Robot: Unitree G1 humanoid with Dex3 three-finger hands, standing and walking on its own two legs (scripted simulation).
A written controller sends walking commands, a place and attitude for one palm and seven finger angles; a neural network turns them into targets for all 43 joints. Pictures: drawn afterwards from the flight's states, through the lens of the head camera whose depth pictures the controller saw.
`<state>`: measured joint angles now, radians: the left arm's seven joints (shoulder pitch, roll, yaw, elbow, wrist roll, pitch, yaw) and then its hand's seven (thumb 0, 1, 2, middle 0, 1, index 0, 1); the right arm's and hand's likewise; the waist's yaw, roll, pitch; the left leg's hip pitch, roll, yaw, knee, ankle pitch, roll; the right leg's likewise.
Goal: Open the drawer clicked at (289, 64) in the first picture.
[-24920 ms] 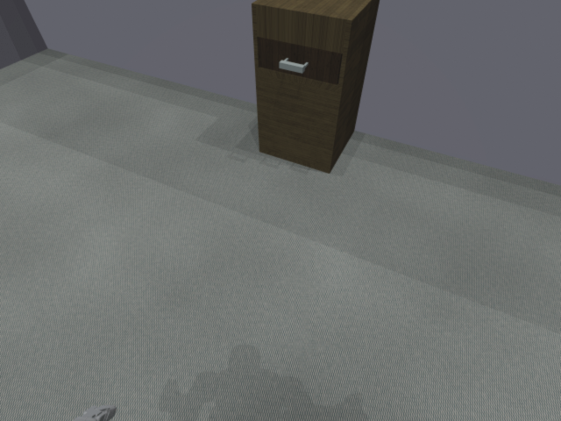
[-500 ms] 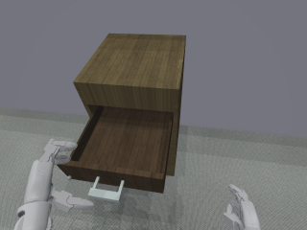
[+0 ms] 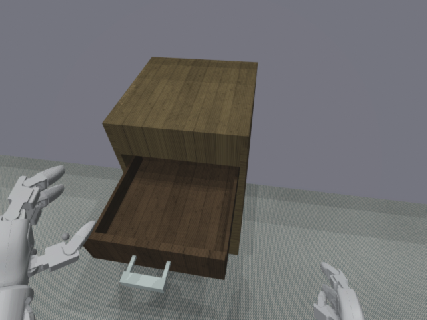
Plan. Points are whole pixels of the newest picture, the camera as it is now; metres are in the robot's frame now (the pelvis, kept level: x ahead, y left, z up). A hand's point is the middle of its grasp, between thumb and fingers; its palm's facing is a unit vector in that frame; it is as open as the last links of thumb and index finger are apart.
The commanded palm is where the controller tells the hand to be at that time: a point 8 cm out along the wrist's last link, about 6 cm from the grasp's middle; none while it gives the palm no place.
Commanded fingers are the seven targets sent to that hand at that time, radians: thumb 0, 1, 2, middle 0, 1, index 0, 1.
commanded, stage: draw the hand back to the body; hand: left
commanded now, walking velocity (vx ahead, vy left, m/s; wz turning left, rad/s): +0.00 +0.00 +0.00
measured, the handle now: (147, 272) +0.26 +0.22 -0.20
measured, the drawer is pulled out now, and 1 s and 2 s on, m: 0.30 0.30 0.30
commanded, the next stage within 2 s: step back with the hand held close in 0.36 s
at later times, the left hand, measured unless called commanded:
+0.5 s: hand (53, 234) +0.18 +0.25 +0.16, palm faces +0.42 -0.81 -0.41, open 7.5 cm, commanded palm +0.13 +0.28 +0.17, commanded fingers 0.00 0.90 0.90 -0.20 -0.30 -0.20 -0.30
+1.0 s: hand (28, 272) +0.13 +0.25 +0.16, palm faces +0.39 -0.79 -0.47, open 7.4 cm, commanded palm +0.07 +0.29 +0.17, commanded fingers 0.00 0.90 0.90 -0.20 -0.30 -0.20 -0.30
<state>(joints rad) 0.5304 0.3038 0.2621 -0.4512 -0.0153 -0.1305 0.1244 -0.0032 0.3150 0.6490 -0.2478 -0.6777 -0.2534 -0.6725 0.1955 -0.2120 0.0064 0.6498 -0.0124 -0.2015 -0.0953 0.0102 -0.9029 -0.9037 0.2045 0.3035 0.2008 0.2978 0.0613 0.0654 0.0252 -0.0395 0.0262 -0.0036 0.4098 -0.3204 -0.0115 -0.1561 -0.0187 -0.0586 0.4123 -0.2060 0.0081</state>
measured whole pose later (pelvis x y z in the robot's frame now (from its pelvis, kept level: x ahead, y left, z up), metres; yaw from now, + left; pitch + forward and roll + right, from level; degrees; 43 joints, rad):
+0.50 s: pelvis +0.00 +0.00 +0.00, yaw +0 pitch -2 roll -1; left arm 0.53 0.31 0.30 -0.49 -0.03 -0.14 0.12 0.01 0.87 0.89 -0.21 -0.31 -0.21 -0.31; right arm 0.20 -0.20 0.02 0.64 0.00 -0.19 -0.09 0.01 -0.90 -0.90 0.21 0.30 0.20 0.30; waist 0.06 0.06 0.01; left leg -0.06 0.02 -0.01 0.43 -0.33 -0.01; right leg -0.17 -0.03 -0.06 0.42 -0.21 0.01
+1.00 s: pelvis -0.05 +0.00 -0.01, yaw +2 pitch +2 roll +0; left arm 0.64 0.39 0.39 -0.63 -0.03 -0.23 0.15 0.01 0.89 0.90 -0.21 -0.31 -0.22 -0.30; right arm 0.16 -0.18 0.00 0.57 0.00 -0.10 -0.10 0.01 -0.90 -0.90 0.20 0.30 0.20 0.30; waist 0.01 -0.03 0.04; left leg -0.30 -0.01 -0.02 0.58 -0.30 0.00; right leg -0.39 -0.06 -0.07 0.54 -0.18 0.01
